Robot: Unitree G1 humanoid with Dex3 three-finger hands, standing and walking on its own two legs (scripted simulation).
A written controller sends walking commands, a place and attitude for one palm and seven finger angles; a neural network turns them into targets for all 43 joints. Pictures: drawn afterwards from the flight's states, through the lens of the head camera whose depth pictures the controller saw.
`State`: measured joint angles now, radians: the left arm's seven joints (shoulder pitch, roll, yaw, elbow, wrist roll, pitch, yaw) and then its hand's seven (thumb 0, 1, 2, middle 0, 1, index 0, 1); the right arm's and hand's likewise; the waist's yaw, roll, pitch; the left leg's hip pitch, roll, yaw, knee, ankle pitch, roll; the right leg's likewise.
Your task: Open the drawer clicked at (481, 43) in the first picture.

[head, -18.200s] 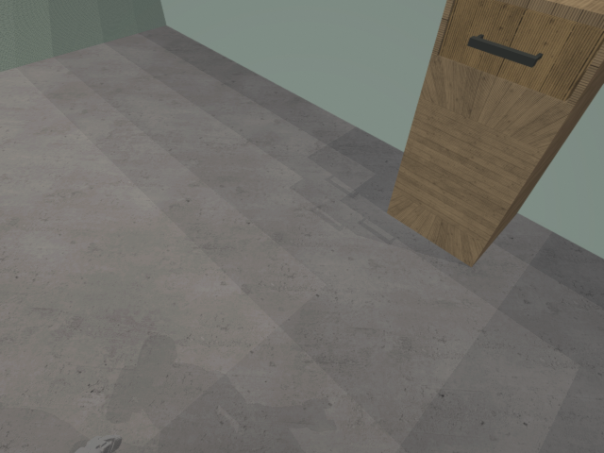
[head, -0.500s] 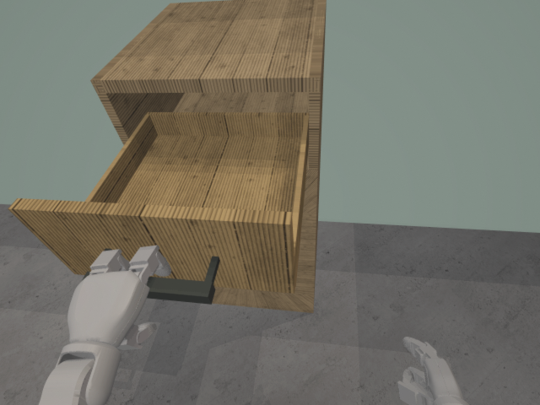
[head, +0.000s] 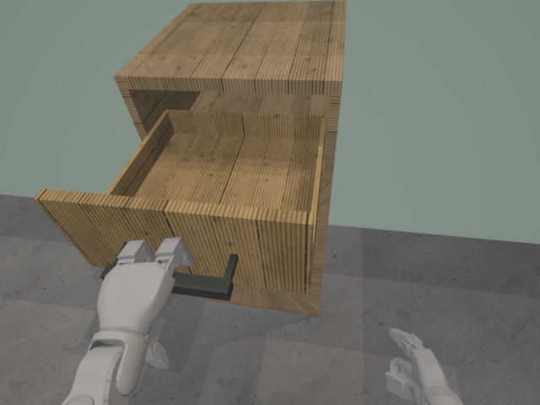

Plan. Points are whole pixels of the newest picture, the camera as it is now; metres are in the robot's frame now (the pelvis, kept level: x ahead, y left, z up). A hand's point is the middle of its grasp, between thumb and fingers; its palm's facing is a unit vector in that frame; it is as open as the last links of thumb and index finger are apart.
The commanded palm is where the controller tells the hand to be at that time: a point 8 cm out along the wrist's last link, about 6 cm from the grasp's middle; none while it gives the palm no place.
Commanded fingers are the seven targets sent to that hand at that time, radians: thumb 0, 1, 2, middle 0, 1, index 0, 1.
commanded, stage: lift the hand off the handle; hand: left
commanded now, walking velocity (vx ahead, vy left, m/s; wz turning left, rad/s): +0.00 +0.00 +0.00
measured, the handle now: (172, 268) +0.27 +0.19 +0.08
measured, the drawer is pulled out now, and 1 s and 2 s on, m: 0.30 0.30 0.30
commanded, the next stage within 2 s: draw the hand back to the body in 1.32 s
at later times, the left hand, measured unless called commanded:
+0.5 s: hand (156, 284) +0.23 +0.19 +0.11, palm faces +0.10 -0.14 -0.98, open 13.6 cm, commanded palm +0.19 +0.19 +0.18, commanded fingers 0.00 -0.50 0.30 -0.30 -1.20 -0.30 -1.20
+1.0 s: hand (130, 246) +0.23 +0.19 +0.19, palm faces +0.20 -0.11 -0.97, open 13.8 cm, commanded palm +0.18 +0.19 +0.25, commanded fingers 0.00 -0.50 0.30 -0.30 -1.20 -0.30 -1.20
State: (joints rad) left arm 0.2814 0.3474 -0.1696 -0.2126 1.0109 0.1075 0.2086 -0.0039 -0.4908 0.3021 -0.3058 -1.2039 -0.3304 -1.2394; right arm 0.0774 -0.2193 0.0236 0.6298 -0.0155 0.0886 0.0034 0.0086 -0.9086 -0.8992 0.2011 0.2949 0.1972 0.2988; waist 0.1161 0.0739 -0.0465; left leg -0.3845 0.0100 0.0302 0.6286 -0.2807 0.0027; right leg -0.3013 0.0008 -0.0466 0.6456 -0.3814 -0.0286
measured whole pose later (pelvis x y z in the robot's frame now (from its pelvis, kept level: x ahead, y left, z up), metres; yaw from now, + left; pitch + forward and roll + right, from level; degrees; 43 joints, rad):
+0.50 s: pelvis +0.00 +0.00 +0.01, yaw +0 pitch -1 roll +1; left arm 0.25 0.42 -0.16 -0.34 0.93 0.15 0.08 0.00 -0.49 0.30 -0.33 -1.21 -0.36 -1.22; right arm 0.06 -0.24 0.03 0.64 0.01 0.10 0.00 0.01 -0.91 -0.90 0.20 0.29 0.20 0.30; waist 0.11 0.11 -0.02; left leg -0.27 0.01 0.04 0.52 -0.23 0.00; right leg -0.19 0.01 -0.04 0.54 -0.33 -0.03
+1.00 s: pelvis -0.01 -0.01 +0.01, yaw +0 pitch -4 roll +1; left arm 0.15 0.53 -0.04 -0.47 0.81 0.16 -0.07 0.00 -0.50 0.30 -0.32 -1.20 -0.32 -1.20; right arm 0.01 -0.26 0.05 0.64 0.02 0.10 0.02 0.01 -0.91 -0.90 0.20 0.29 0.20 0.30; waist 0.12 0.14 -0.01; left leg -0.19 0.02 0.02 0.45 -0.19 -0.01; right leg -0.11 0.02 -0.05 0.47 -0.29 -0.04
